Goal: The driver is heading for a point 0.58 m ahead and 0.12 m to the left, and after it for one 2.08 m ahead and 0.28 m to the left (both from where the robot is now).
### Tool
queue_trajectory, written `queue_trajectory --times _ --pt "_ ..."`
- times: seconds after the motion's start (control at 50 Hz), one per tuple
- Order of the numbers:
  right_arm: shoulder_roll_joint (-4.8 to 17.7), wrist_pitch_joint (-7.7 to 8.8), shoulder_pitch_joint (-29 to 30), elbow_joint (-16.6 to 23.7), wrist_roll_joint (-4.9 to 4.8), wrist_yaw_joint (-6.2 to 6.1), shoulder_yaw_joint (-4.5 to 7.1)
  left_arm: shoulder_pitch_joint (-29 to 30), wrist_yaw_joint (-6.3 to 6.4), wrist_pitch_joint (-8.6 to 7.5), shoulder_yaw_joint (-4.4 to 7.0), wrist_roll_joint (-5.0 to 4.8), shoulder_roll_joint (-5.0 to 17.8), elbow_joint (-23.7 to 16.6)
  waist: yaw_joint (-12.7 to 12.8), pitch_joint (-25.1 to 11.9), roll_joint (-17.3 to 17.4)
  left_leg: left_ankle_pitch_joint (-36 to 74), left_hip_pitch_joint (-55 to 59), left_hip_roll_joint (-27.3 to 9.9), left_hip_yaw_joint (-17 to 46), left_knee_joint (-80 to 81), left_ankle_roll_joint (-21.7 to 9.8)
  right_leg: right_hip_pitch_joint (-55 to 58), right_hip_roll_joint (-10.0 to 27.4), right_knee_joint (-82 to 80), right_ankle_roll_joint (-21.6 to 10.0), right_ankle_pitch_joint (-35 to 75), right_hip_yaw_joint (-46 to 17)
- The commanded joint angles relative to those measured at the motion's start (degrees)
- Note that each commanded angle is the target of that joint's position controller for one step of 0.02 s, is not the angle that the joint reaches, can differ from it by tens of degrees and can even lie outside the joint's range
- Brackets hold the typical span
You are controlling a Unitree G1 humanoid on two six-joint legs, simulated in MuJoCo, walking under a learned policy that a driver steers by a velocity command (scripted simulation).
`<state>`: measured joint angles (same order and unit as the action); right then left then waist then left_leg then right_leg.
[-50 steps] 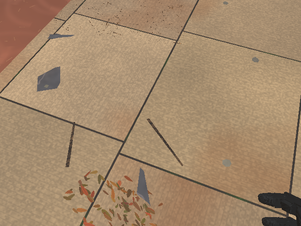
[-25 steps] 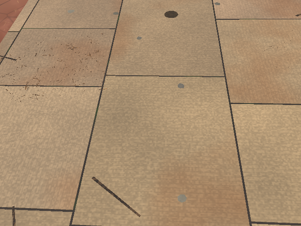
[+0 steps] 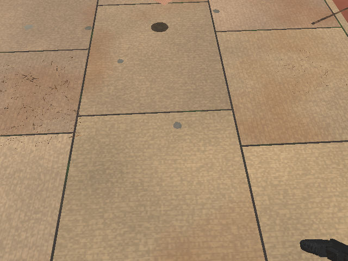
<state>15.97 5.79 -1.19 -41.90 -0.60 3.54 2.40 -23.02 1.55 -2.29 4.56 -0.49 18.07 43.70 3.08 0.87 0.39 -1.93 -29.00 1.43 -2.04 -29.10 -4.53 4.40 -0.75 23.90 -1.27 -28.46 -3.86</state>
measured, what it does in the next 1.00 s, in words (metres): walks ahead, turning left: right foot, then left foot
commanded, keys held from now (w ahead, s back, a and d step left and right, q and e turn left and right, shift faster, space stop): w+q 0.66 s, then w+e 0.34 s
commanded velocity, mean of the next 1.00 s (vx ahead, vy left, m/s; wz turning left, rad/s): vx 0.50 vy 0.00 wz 0.29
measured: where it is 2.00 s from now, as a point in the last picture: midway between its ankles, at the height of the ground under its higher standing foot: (160, 134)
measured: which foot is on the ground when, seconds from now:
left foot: down 0.00-0.50, up 0.52-0.92, down 0.94-1.00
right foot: down 0.00-0.02, up 0.04-0.46, down 0.48-0.94, up 0.96-1.00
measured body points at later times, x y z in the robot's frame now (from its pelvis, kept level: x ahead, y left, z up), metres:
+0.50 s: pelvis +0.29 +0.00 +0.01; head +0.31 +0.01 +0.46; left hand +0.47 +0.28 -0.04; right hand +0.37 -0.28 -0.11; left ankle +0.14 +0.09 -0.71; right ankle +0.42 -0.09 -0.72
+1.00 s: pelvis +0.52 +0.11 +0.01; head +0.55 +0.14 +0.46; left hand +0.40 +0.38 -0.12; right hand +0.82 -0.01 -0.05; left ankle +0.56 +0.25 -0.72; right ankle +0.43 -0.09 -0.68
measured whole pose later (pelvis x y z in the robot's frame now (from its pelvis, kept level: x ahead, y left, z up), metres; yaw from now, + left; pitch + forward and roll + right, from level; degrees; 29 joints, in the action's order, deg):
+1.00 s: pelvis +0.52 +0.11 +0.01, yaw +20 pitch +2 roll -1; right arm 14.7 4.6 -1.4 -36.7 0.3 1.6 1.6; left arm -24.2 -0.1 -3.5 3.4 -1.5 17.1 48.6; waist 4.9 2.2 -0.2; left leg -8.8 -26.3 -0.9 -0.6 -32.9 -1.3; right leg -10.3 1.6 46.4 0.3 -28.8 -2.4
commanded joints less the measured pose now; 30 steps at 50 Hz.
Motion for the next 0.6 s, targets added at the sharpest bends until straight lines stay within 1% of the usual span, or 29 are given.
queue_trajectory --times 0.02,0.04,0.06,0.08,0.1,0.12,0.14,0.16,0.18,0.2,0.24,0.28,0.3,0.34,0.36,0.4,0.42,0.44,0.46,0.48,0.5,0.52,0.54,0.56,0.58,0.6 --pt "16.9 -0.27 -20.9 -1.4 0.62 -0.66 5.27 -5.7 0.09 -0.99 -0.33 1.07 1.4 -5.7 -6.5 -18.7 13.4 -11.4 46.5 -17.2 35.0 2.7 -15.7 -33.5 -1.4 46.1 1.6 20.0 2.7" --pt "13.0 -0.20 -20.6 -1.8 -1.10 -0.11 4.27 -4.5 -0.41 -2.44 -0.63 0.41 3.2 -5.5 -7.3 -20.8 15.3 -25.2 49.9 -20.0 52.2 13.8 -17.4 -43.0 -3.5 53.0 1.6 -2.6 -3.5" --pt "10.5 -0.29 -16.6 -1.1 -1.23 -0.54 3.61 2.1 -1.06 -3.45 0.15 -1.50 6.6 -6.9 -8.1 -11.3 9.8 -28.5 43.2 -19.3 44.9 14.6 -14.6 -48.4 0.1 55.1 0.7 0.9 -4.5" --pt "9.3 -0.53 -13.9 -0.1 -0.58 -0.93 3.25 6.8 -1.21 -4.30 -0.15 -1.38 6.8 -7.9 -7.6 -7.2 3.5 -24.4 35.1 -17.0 37.9 14.8 -12.5 -47.1 2.6 52.2 -0.2 5.3 -3.5" --pt "8.3 -0.71 -11.7 0.3 -0.06 -1.11 2.86 9.4 -1.04 -4.78 -0.07 -0.10 6.3 -8.5 -6.0 -3.5 0.2 -18.1 27.7 -14.8 32.8 15.5 -11.6 -45.5 4.5 47.5 -0.2 8.0 -2.7" --pt "7.1 -0.64 -10.7 0.7 0.47 -1.40 2.36 9.3 -0.82 -4.69 0.22 0.84 6.2 -8.7 -4.2 -2.7 0.6 -13.2 23.2 -12.7 29.2 16.5 -11.0 -42.1 6.0 43.4 -0.1 10.3 -2.9" --pt "6.8 -0.75 -10.1 1.0 0.57 -1.66 2.20 8.4 -0.79 -4.38 0.18 1.21 5.6 -8.8 -3.1 -2.6 2.5 -10.5 20.7 -11.3 27.5 17.5 -11.1 -40.1 6.3 40.9 0.4 11.4 -2.5" --pt "6.8 -0.75 -10.2 1.0 0.30 -1.98 2.26 7.7 -0.74 -4.05 0.00 1.41 4.8 -8.9 -2.5 -2.5 3.7 -7.7 19.1 -10.6 25.9 18.2 -11.7 -39.4 6.5 38.5 1.2 11.5 -2.0" --pt "7.1 -0.72 -10.7 0.9 0.03 -2.30 2.37 7.8 -0.66 -3.69 -0.19 1.59 4.2 -9.1 -2.3 -2.2 3.8 -5.1 17.3 -10.2 24.1 18.5 -12.1 -39.0 6.5 36.2 2.0 11.8 -1.2" --pt "7.8 -0.69 -11.3 0.7 -0.11 -2.67 2.58 9.1 -0.51 -3.47 -0.44 1.71 3.6 -9.7 -2.4 -1.6 3.3 -2.9 15.8 -9.8 22.5 18.9 -12.2 -39.3 6.3 33.1 2.9 13.4 -0.5" --pt "9.2 -0.85 -12.9 0.2 -0.48 -3.34 3.07 13.5 -0.41 -3.45 -1.06 1.69 2.3 -10.9 -3.8 -0.4 2.6 -0.9 14.0 -8.3 19.7 18.9 -11.1 -38.9 5.6 24.9 4.2 20.7 0.0" --pt "9.7 -1.35 -14.8 -0.3 -0.89 -3.79 3.27 17.9 -0.69 -3.80 -1.51 1.48 1.1 -11.8 -5.7 -0.2 2.8 -1.1 13.0 -6.5 17.8 17.8 -9.3 -36.2 3.9 16.5 4.9 28.2 0.4" --pt "9.8 -1.66 -15.9 -0.6 -1.03 -3.97 3.31 19.8 -0.92 -4.00 -1.65 1.21 0.8 -12.1 -6.6 -0.2 3.1 -1.7 12.7 -6.1 17.6 17.1 -8.7 -34.6 2.8 13.1 5.3 30.8 0.6" --pt "9.8 -2.28 -18.5 -1.3 -1.24 -4.19 3.31 23.0 -1.42 -4.39 -1.59 0.47 1.1 -12.8 -8.0 -0.2 3.5 -3.5 13.8 -6.6 19.4 15.4 -8.3 -32.5 1.3 9.2 5.6 32.9 0.5" --pt "9.6 -2.60 -19.5 -1.5 -1.38 -4.27 3.28 24.2 -1.67 -4.59 -1.43 0.21 1.6 -13.2 -8.3 -0.2 3.6 -4.3 15.5 -7.1 20.9 14.0 -8.1 -32.3 0.9 7.4 5.4 32.2 0.0" --pt "9.4 -3.14 -20.3 -1.5 -1.33 -4.45 3.30 24.6 -2.10 -5.04 -0.82 -0.06 2.9 -13.5 -7.7 -0.7 4.3 -5.4 19.5 -8.2 24.5 10.6 -7.2 -31.0 0.3 4.1 4.5 28.9 -1.1" --pt "9.6 -3.32 -20.0 -1.4 -1.19 -4.53 3.44 23.7 -2.20 -5.28 -0.45 -0.19 3.6 -13.3 -6.9 -0.9 5.2 -4.7 20.7 -8.7 26.1 8.8 -6.7 -29.4 0.3 3.1 3.8 26.5 -1.3" --pt "9.5 -3.51 -19.1 -1.0 -1.09 -4.55 3.51 21.1 -2.18 -5.53 -0.01 -0.28 4.2 -12.7 -5.1 -1.4 6.1 -3.3 20.8 -8.6 26.8 6.4 -6.0 -25.8 0.3 1.6 2.6 25.0 -0.8" --pt "8.2 -3.53 -18.4 -0.6 -0.89 -4.43 3.15 16.2 -1.87 -5.73 0.80 -0.07 5.4 -11.5 -2.3 -3.8 6.0 -0.6 19.4 -6.5 25.8 1.8 -4.4 -18.1 0.8 -0.6 0.8 25.1 -0.1" --pt "5.3 -3.22 -17.7 0.5 -0.24 -4.08 2.08 8.4 -1.38 -5.93 1.70 0.89 8.0 -10.7 1.5 -10.6 3.1 -2.7 14.3 -3.8 22.4 -10.7 -2.4 -4.8 7.8 1.2 -2.9 23.6 -5.7" --pt "1.5 -2.63 -22.7 2.0 -0.73 -4.20 0.97 1.6 -1.06 -5.25 2.84 2.03 12.5 -9.6 1.3 -18.7 -10.0 -19.3 -3.2 4.3 13.5 -29.4 1.7 15.2 20.3 -0.3 -10.3 15.8 -25.7" --pt "4.3 -2.28 -24.9 2.9 -1.62 -4.14 0.95 -0.5 -1.69 -4.61 2.76 0.96 11.0 -8.2 0.5 -19.4 -19.1 -32.4 -14.5 2.0 11.7 -40.4 2.7 16.8 26.5 -4.9 -14.1 3.8 -42.5" --pt "8.7 -2.60 -21.6 2.3 -1.97 -4.13 2.15 2.6 -1.59 -4.37 1.51 0.58 6.1 -8.9 1.3 -11.5 -11.1 -27.3 -17.6 -1.2 12.6 -45.0 3.3 10.4 24.2 -6.3 -12.2 -0.3 -36.2" --pt "9.3 -2.97 -17.1 2.9 -1.33 -4.05 2.45 5.1 -1.43 -3.97 0.88 0.70 4.2 -9.0 1.4 -5.9 -6.5 -22.5 -17.0 -3.0 10.5 -45.3 3.8 3.4 21.2 -7.0 -10.1 5.1 -26.6" --pt "8.5 -3.08 -14.9 3.7 -0.75 -3.92 2.55 7.5 -1.49 -3.77 0.48 1.02 3.3 -8.6 0.2 -2.6 -4.6 -19.2 -15.7 -4.5 9.9 -43.1 4.0 -2.5 18.5 -8.6 -9.3 11.1 -20.6" --pt "7.8 -3.36 -14.0 4.2 -0.68 -3.65 2.78 9.0 -1.51 -3.82 0.10 1.26 2.4 -8.2 -1.0 -0.6 -5.6 -17.2 -14.0 -6.0 9.8 -40.9 4.1 -6.5 16.7 -10.2 -8.7 16.1 -15.9"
